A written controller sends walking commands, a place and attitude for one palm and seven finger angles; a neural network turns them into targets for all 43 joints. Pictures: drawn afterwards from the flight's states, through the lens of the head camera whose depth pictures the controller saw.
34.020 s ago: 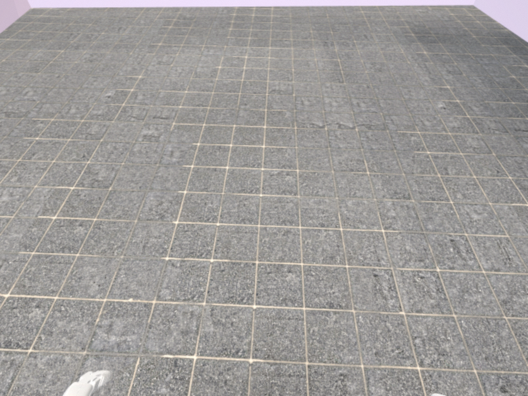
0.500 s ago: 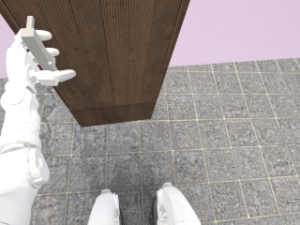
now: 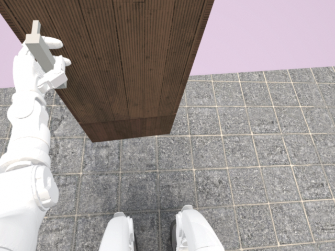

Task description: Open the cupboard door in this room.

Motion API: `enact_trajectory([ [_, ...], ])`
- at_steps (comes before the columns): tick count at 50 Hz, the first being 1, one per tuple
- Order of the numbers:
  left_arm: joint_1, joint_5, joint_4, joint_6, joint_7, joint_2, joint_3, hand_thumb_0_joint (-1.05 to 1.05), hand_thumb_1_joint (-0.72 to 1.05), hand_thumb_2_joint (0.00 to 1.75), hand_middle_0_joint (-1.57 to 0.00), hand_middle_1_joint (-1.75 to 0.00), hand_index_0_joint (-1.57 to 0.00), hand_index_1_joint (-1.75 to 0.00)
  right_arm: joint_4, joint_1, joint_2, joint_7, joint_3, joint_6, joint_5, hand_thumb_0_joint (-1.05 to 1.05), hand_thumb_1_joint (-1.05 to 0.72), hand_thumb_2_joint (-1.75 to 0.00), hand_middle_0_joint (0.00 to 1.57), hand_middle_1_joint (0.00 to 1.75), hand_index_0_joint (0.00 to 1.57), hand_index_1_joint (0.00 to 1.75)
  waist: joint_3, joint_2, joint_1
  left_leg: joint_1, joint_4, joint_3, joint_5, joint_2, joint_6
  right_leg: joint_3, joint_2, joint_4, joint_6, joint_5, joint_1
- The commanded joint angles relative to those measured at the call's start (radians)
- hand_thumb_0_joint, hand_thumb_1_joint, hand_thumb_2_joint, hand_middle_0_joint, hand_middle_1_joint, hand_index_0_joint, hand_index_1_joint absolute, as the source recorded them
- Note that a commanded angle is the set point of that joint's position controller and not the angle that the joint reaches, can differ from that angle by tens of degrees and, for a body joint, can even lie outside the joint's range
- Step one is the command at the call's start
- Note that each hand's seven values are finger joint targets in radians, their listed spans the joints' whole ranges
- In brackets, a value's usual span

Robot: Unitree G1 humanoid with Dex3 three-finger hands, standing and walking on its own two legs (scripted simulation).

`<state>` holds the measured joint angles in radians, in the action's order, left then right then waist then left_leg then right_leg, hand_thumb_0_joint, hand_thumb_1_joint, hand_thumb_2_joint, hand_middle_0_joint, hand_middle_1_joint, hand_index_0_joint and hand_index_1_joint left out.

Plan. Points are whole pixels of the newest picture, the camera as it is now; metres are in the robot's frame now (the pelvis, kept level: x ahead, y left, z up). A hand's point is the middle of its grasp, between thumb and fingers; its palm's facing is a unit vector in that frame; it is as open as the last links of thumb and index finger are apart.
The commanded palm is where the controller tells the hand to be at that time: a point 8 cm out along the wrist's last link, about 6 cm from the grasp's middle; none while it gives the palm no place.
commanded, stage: pull the door open along its arc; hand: left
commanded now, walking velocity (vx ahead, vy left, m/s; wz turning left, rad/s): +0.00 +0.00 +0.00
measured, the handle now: (49, 57) +0.55 +0.23 +0.05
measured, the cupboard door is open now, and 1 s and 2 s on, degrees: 0 44 44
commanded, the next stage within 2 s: open thumb and fingers to let go in 0.96 s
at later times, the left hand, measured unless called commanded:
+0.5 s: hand (72, 109) +0.42 +0.17 +0.05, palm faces +0.13 -0.99 +0.04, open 6.0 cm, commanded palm +0.36 +0.21 +0.05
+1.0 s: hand (135, 167) +0.29 +0.05 +0.05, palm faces +0.36 -0.93 -0.03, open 6.0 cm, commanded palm +0.23 +0.09 +0.05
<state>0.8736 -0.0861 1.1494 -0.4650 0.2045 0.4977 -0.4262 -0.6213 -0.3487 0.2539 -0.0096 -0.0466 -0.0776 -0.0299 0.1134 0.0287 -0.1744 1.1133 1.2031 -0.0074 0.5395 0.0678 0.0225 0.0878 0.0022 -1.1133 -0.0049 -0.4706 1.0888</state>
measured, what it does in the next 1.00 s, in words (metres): stands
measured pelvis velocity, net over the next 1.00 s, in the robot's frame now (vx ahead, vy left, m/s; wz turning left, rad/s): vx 0.02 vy -0.04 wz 0.07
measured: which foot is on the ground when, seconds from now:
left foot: down 0.00-1.00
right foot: down 0.00-1.00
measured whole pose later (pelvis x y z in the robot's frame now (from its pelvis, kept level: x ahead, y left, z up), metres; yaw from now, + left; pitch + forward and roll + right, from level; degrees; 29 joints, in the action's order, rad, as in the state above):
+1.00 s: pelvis +0.02 -0.04 +0.02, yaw +4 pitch +16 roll +0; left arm -0.22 0.12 0.13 -0.34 -0.54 -0.08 0.26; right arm -0.53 -0.17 0.14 -0.05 -0.03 0.02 -0.08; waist 0.17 0.02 -0.01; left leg 0.82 1.07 0.01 0.53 0.04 -0.03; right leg 0.11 -0.02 -1.07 -0.05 -0.53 0.82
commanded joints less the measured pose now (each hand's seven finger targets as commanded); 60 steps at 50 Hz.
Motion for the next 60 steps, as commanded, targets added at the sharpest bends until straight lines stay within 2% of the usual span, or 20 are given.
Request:
enact_trajectory([
  [1,0.437,0.014,-0.220,-0.071,-0.006,0.294,-0.036,0.00,0.90,0.90,-0.40,-1.35,-0.40,-1.35,0.039,-0.181,0.190,0.016,0.071,0.013,0.001,0.00,-0.90,-0.90,0.20,0.30,0.20,0.30,0.529,0.145,-0.016,-0.385,-0.123,0.071,-0.440,-0.036,0.002,-0.049,0.042,0.099,-0.011,0.321,-0.224],
  [2,0.383,0.009,-0.214,-0.069,0.003,0.245,-0.010,0.00,0.90,0.90,-0.40,-1.35,-0.40,-1.35,0.047,-0.179,0.182,0.011,0.070,0.013,0.002,0.00,-0.90,-0.90,0.20,0.30,0.20,0.30,0.530,0.152,-0.001,-0.397,-0.131,0.068,-0.450,-0.039,-0.001,-0.045,0.044,0.101,-0.013,0.324,-0.233],
  [5,0.310,-0.013,-0.252,-0.075,0.018,0.243,-0.024,0.00,0.90,0.90,-0.40,-1.35,-0.40,-1.35,0.060,-0.171,0.185,0.006,0.074,0.010,0.004,0.00,-0.90,-0.90,0.20,0.30,0.20,0.30,0.568,0.155,0.022,-0.427,-0.130,0.061,-0.497,-0.038,-0.003,-0.046,0.045,0.101,-0.014,0.361,-0.258],
  [12,0.052,-0.054,-0.384,-0.057,0.032,0.169,0.005,0.00,0.90,0.90,-0.40,-1.35,-0.40,-1.35,0.106,-0.132,0.169,-0.002,0.084,0.007,0.026,0.00,-0.90,-0.90,0.20,0.30,0.20,0.30,0.555,0.101,0.073,-0.396,-0.175,0.028,-0.484,-0.046,0.001,-0.053,0.044,0.127,-0.013,0.423,-0.387],
  [16,-0.160,-0.089,-0.505,-0.047,0.028,0.076,0.042,0.00,0.90,0.90,-0.40,-1.35,-0.40,-1.35,0.137,-0.103,0.154,-0.009,0.093,0.014,0.037,0.00,-0.90,-0.90,0.20,0.30,0.20,0.30,0.523,0.062,0.102,-0.392,-0.205,0.009,-0.505,-0.051,0.002,-0.052,0.042,0.147,-0.012,0.470,-0.449],
  [17,-0.188,-0.099,-0.544,-0.047,0.024,0.038,0.070,0.00,0.90,0.90,-0.40,-1.35,-0.40,-1.35,0.141,-0.092,0.150,-0.011,0.095,0.017,0.041,0.00,-0.90,-0.90,0.20,0.30,0.20,0.30,0.498,0.036,0.095,-0.389,-0.214,0.006,-0.498,-0.050,0.004,-0.051,0.043,0.155,-0.010,0.476,-0.460],
  [21,-0.382,-0.130,-0.684,-0.054,0.001,-0.078,0.135,0.00,0.90,0.90,-0.40,-1.35,-0.40,-1.35,0.162,-0.054,0.135,-0.021,0.103,0.040,0.047,0.00,-0.90,-0.90,0.20,0.30,0.20,0.30,0.455,0.033,0.117,-0.393,-0.232,-0.007,-0.515,-0.054,0.001,-0.047,0.037,0.161,-0.011,0.508,-0.486],
  [22,-0.401,-0.195,-0.760,-0.051,-0.153,-0.116,0.010,0.00,0.90,0.90,-0.40,-1.35,-0.40,-1.35,0.170,-0.023,0.110,-0.021,0.106,0.051,0.037,0.00,-0.90,-0.90,0.20,0.30,0.20,0.30,0.451,0.030,0.189,-0.382,-0.248,-0.012,-0.523,-0.052,-0.013,-0.030,0.034,0.163,-0.010,0.489,-0.489],
  [23,-0.478,-0.162,-0.776,-0.042,-0.231,-0.210,0.107,0.00,0.90,0.90,-0.40,-1.35,-0.40,-1.35,0.173,-0.016,0.107,-0.031,0.103,0.061,0.030,0.00,-0.90,-0.90,0.20,0.30,0.20,0.30,0.432,0.052,0.167,-0.406,-0.252,-0.010,-0.530,-0.051,-0.021,-0.021,0.034,0.157,-0.010,0.463,-0.462],
  [24,-0.504,-0.150,-0.802,-0.038,-0.281,-0.260,0.151,0.00,0.90,0.90,-0.40,-1.35,-0.40,-1.35,0.175,-0.007,0.104,-0.037,0.103,0.069,0.029,0.00,-0.90,-0.90,0.20,0.30,0.20,0.30,0.396,0.024,0.152,-0.413,-0.245,0.000,-0.540,-0.045,-0.022,-0.012,0.033,0.158,-0.011,0.449,-0.429],
  [31,-0.670,0.063,-0.998,-0.041,-0.632,-0.483,0.364,0.00,0.90,0.90,-0.40,-1.35,-0.40,-1.35,0.188,0.056,0.068,-0.073,0.112,0.077,-0.025,0.00,-0.90,-0.90,0.20,0.30,0.20,0.30,0.404,0.003,0.165,-0.438,-0.230,0.004,-0.574,-0.047,-0.032,-0.009,0.018,0.120,-0.022,0.465,-0.440],
  [33,-0.685,0.121,-1.027,-0.027,-0.717,-0.546,0.431,0.00,0.90,0.90,-0.40,-1.35,-0.40,-1.35,0.190,0.083,0.060,-0.078,0.110,0.078,-0.034,0.00,-0.90,-0.90,0.20,0.30,0.20,0.30,0.396,-0.022,0.159,-0.430,-0.232,0.008,-0.524,-0.053,-0.030,-0.005,0.015,0.124,-0.024,0.440,-0.440],
  [34,-0.733,0.148,-1.033,-0.021,-0.744,-0.550,0.447,0.00,0.90,0.90,-0.40,-1.35,-0.40,-1.35,0.194,0.089,0.056,-0.075,0.113,0.080,-0.039,0.00,-0.90,-0.90,0.20,0.30,0.20,0.30,0.400,-0.084,0.157,-0.422,-0.230,0.015,-0.513,-0.052,-0.027,-0.005,0.020,0.131,-0.024,0.438,-0.453],
  [39,-0.807,0.229,-1.113,0.005,-0.769,-0.642,0.601,0.00,0.90,0.90,-0.40,-1.35,-0.40,-1.35,0.207,0.146,0.030,-0.049,0.102,0.096,-0.047,0.00,-0.90,-0.90,0.20,0.30,0.20,0.30,0.375,-0.084,0.146,-0.427,-0.242,0.009,-0.407,-0.063,-0.019,-0.018,0.008,0.164,-0.027,0.398,-0.472],
  [44,-0.980,0.240,-1.185,0.033,-0.764,-0.703,0.686,0.00,0.90,0.90,-0.40,-1.35,-0.40,-1.35,0.223,0.200,0.001,-0.030,0.080,0.131,-0.048,0.00,-0.90,-0.90,0.20,0.30,0.20,0.30,0.326,-0.096,0.160,-0.408,-0.246,0.011,-0.345,-0.074,-0.016,-0.025,0.000,0.192,-0.026,0.370,-0.496],
  [47,-1.090,0.229,-1.245,0.054,-0.757,-0.746,0.737,0.00,0.90,0.90,-0.40,-1.35,-0.40,-1.35,0.234,0.234,-0.010,-0.034,0.063,0.150,-0.045,0.00,-0.90,-0.90,0.20,0.30,0.20,0.30,0.298,-0.062,0.170,-0.406,-0.248,0.012,-0.330,-0.082,-0.017,-0.020,-0.004,0.196,-0.029,0.363,-0.501],
  [49,-1.096,0.228,-1.246,0.070,-0.762,-0.730,0.723,0.00,0.90,0.90,-0.40,-1.35,-0.40,-1.35,0.232,0.237,-0.009,-0.029,0.058,0.156,-0.045,0.00,-0.90,-0.90,0.20,0.30,0.20,0.30,0.274,-0.079,0.164,-0.392,-0.240,0.021,-0.313,-0.083,-0.017,-0.024,-0.003,0.201,-0.027,0.350,-0.488],
  [53,-0.874,0.228,-1.193,0.079,-0.808,-0.676,0.647,0.00,0.90,0.90,-0.40,-1.35,-0.40,-1.35,0.194,0.248,-0.006,-0.009,0.056,0.166,-0.055,0.00,-0.90,-0.90,0.20,0.30,0.20,0.30,0.226,-0.094,0.142,-0.332,-0.199,0.030,-0.234,-0.091,-0.023,-0.065,-0.022,0.218,-0.012,0.265,-0.423],
  [58,-0.943,0.213,-1.175,0.065,-0.794,-0.660,0.616,0.00,0.55,0.75,-0.38,-1.31,-0.38,-1.31,0.189,0.231,-0.012,0.001,0.069,0.176,-0.055,0.00,-0.90,-0.90,0.20,0.30,0.20,0.30,0.312,-0.145,0.161,-0.301,-0.179,0.026,-0.241,-0.098,-0.028,-0.132,-0.054,0.233,0.010,0.364,-0.519],
  [60,-0.953,0.208,-1.201,0.062,-0.780,-0.659,0.626,0.00,0.41,0.69,-0.36,-1.30,-0.36,-1.30,0.192,0.222,-0.011,0.001,0.074,0.174,-0.052,0.00,-0.90,-0.90,0.20,0.30,0.20,0.30,0.345,-0.127,0.161,-0.303,-0.180,0.022,-0.256,-0.098,-0.029,-0.148,-0.063,0.233,0.014,0.418,-0.558],
])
